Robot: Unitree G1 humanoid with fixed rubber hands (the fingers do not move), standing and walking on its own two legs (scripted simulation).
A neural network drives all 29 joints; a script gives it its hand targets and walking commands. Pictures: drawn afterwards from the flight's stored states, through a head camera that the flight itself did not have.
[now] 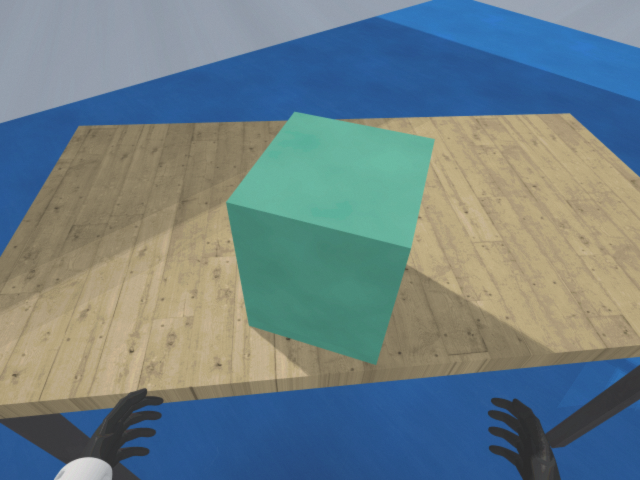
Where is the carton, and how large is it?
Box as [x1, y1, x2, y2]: [226, 112, 434, 364]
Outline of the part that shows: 294,112 226,201 249,325 375,364 410,250 434,139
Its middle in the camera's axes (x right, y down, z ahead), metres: +0.02 +0.00 +0.56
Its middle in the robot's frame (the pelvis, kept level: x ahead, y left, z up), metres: +0.43 +0.01 +0.07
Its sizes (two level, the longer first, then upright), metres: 0.210 0.200 0.250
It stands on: a table, 0.72 m high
